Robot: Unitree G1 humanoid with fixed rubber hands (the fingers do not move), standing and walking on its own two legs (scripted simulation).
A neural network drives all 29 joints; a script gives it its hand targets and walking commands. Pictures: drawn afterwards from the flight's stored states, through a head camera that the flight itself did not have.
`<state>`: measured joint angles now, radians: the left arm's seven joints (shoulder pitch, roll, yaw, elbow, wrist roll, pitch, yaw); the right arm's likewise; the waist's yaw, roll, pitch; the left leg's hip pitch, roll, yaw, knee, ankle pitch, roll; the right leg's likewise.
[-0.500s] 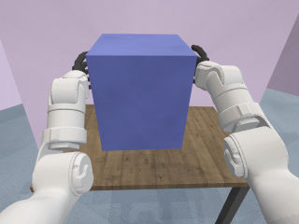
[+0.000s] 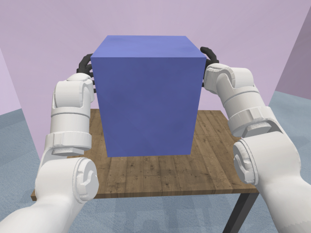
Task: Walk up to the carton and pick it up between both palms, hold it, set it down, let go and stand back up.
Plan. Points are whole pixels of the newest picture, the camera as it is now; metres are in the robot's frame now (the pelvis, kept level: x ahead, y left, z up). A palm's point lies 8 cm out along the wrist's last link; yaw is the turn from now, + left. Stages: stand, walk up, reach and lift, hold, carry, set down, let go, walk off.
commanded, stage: hold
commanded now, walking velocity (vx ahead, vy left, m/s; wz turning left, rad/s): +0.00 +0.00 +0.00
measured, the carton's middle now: (148, 93) +0.39 +0.01 +0.27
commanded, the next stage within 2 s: none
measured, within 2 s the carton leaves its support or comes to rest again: neither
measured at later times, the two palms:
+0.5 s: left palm (84, 82) +0.37 +0.16 +0.30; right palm (210, 75) +0.37 -0.14 +0.33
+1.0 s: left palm (82, 84) +0.37 +0.17 +0.30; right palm (208, 76) +0.37 -0.13 +0.33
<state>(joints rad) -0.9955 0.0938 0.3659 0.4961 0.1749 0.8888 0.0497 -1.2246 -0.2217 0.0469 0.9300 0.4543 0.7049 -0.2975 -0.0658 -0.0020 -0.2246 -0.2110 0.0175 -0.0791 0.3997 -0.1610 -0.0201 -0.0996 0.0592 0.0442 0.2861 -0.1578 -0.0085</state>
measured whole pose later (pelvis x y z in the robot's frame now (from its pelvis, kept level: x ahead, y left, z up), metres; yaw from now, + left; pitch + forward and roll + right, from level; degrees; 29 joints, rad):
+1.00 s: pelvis +0.00 +0.00 +0.00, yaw +1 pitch -2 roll -2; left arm -0.96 0.09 0.36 0.46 0.17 0.89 0.05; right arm -1.20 -0.22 0.07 0.90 0.47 0.70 -0.30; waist -0.07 0.01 -0.22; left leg -0.21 0.02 -0.09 0.41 -0.17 -0.02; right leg -0.09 0.06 0.04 0.28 -0.16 -0.01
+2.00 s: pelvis +0.00 +0.00 +0.00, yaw +0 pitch -1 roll -2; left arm -1.00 0.10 0.36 0.51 0.16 0.88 0.05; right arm -1.23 -0.22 0.05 0.94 0.45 0.71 -0.30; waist -0.06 0.00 -0.23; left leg -0.22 0.02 -0.08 0.40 -0.16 -0.02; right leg -0.11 0.06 0.05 0.29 -0.15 -0.01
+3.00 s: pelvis +0.00 +0.00 +0.00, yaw +0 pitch -1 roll -2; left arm -0.99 0.10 0.36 0.48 0.17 0.89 0.05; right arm -1.22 -0.22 0.05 0.93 0.46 0.71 -0.29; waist -0.06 0.01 -0.22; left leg -0.21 0.01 -0.08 0.40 -0.16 -0.02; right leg -0.10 0.06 0.05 0.28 -0.15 -0.01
